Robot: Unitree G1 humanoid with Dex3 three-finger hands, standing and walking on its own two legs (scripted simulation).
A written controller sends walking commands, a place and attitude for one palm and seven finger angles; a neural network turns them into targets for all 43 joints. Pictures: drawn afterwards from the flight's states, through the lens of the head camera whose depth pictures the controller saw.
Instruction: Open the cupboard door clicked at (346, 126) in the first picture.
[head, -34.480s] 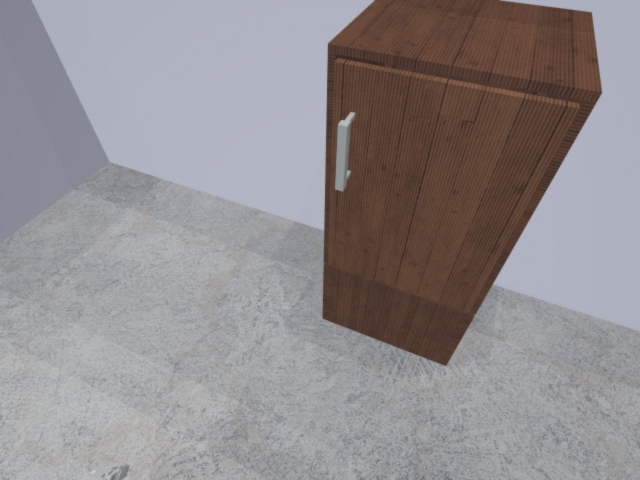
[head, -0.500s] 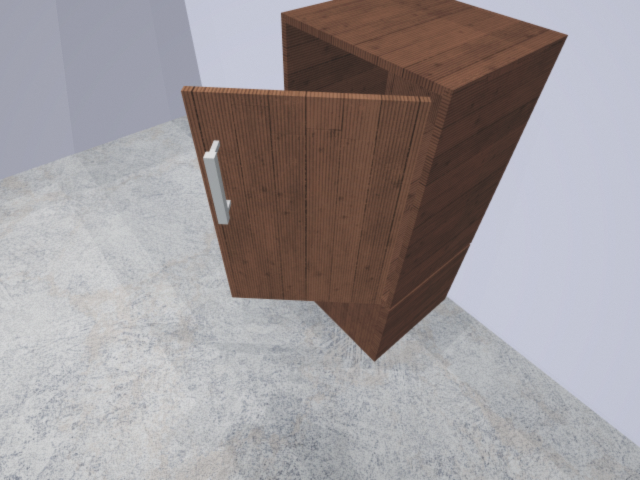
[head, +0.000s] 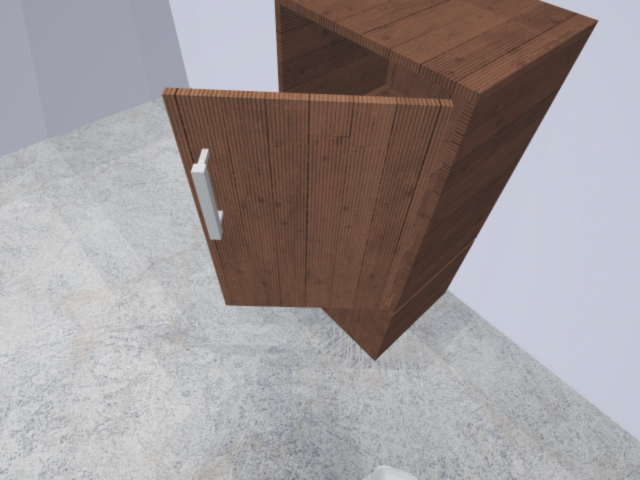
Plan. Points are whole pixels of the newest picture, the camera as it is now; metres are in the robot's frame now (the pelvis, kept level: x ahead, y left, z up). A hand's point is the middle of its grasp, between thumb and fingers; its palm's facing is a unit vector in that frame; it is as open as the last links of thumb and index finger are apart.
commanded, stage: come to a stop and stand still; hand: left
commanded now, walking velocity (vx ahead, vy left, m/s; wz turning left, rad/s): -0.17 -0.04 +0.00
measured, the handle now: (210, 196) +0.53 +0.21 +0.00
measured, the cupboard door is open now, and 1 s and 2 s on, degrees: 47 47 47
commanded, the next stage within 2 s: look again from close up in 1.52 s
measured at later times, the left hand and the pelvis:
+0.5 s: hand out of the picture +0.06 +0.20 -0.18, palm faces +0.02 -0.97 -0.24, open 7.2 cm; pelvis +0.01 +0.01 -0.02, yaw -1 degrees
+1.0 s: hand out of the picture +0.08 +0.17 -0.16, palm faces +0.00 -0.96 -0.27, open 7.3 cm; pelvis +0.05 -0.02 +0.00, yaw +0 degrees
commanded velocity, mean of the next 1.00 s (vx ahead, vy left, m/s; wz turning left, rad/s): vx -0.02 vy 0.02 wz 0.00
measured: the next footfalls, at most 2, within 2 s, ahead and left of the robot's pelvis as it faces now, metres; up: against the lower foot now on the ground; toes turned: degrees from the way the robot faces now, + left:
right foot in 0.10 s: +0.12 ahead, -0.12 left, +0.00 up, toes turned -1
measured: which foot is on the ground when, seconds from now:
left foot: down 0.00-1.00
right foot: up 0.00-0.08, down 0.10-1.00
